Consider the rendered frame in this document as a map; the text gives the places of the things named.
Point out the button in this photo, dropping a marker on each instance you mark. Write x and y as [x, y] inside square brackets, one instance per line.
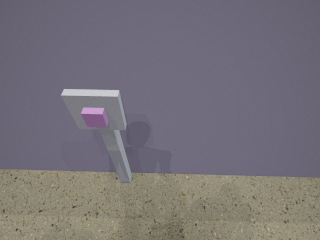
[95, 117]

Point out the panel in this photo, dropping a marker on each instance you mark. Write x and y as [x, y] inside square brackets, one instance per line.
[110, 100]

